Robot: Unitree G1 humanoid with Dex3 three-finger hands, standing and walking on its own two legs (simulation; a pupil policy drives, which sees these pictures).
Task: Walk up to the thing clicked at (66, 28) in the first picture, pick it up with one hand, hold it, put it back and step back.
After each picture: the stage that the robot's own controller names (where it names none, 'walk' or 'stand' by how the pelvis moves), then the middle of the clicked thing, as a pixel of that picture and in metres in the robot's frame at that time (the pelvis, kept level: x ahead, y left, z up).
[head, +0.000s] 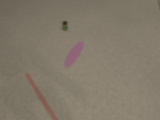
stand; (65, 26) +1.69 +0.20 -0.72
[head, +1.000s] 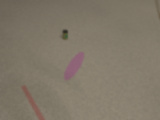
walk; (65, 34) +1.56 +0.14 -0.71
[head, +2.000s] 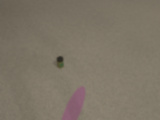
walk; (60, 62) +0.99 +0.15 -0.72
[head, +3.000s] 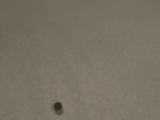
walk; (58, 108) +0.55 +0.19 -0.69
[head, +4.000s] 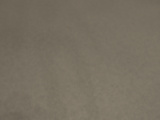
stand; out of the picture +0.38 +0.15 -0.70
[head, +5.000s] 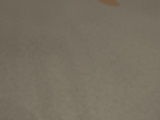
stand; out of the picture +0.35 +0.15 -0.72
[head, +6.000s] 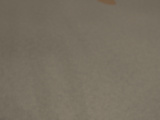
stand; out of the picture +0.35 +0.16 -0.73
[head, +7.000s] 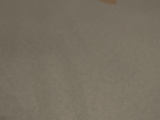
stand; out of the picture +0.34 +0.16 -0.73
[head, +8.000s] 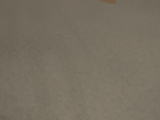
stand; out of the picture +0.33 +0.16 -0.73
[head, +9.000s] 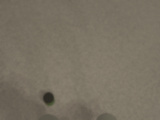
go down; (49, 99) +0.38 +0.15 -0.56
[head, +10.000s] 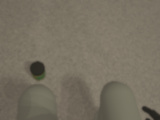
go down; (38, 71) +0.43 +0.17 -0.32
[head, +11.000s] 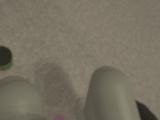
close in; (2, 59) +0.42 +0.20 -0.24
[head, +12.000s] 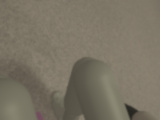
close; out of the picture +0.42 +0.22 -0.23
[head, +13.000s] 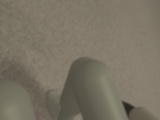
lift; out of the picture +0.41 +0.22 -0.23
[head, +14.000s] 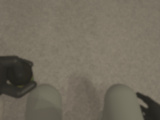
lift; (22, 79) +0.32 +0.21 -0.06
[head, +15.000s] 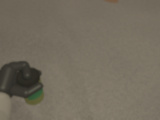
hold; (31, 86) +0.32 +0.17 +0.05
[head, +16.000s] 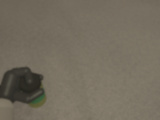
hold; (33, 91) +0.32 +0.17 +0.01
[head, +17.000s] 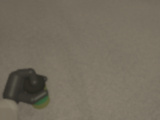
hold; (37, 92) +0.32 +0.16 +0.00
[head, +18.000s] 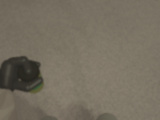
crouch; (31, 78) +0.37 +0.16 -0.06
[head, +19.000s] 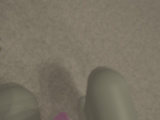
lower; out of the picture +0.47 +0.23 -0.13
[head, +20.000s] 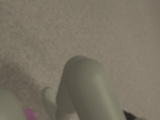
lower; out of the picture +0.44 +0.25 -0.23
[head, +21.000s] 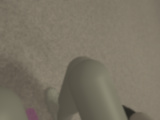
lower; out of the picture +0.44 +0.25 -0.24
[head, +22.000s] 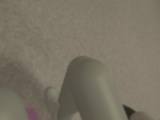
lower; out of the picture +0.44 +0.25 -0.24
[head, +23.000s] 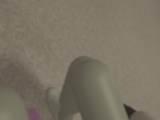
lower; out of the picture +0.43 +0.24 -0.23
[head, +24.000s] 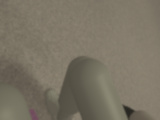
open; out of the picture +0.41 +0.21 -0.23
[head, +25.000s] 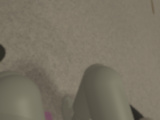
stand; out of the picture +0.41 +0.20 -0.24
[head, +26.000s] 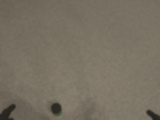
stand; (56, 109) +0.37 +0.13 -0.58
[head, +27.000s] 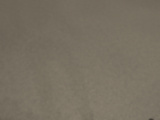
stand; out of the picture +0.36 +0.13 -0.66
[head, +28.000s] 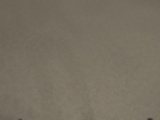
stand; out of the picture +0.36 +0.13 -0.66
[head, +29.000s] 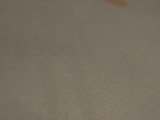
stand; out of the picture +0.38 +0.12 -0.72
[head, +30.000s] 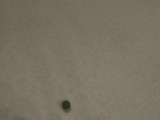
walk; (66, 106) +0.44 +0.12 -0.69
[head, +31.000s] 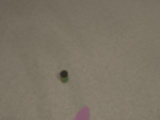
walk; (64, 76) +0.71 +0.11 -0.69
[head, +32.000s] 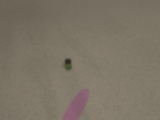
stand; (68, 64) +1.01 +0.18 -0.70
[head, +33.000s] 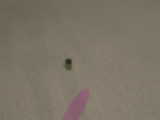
stand; (68, 64) +1.00 +0.13 -0.72
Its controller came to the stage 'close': yes
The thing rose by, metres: 0.72
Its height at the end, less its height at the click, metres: +0.00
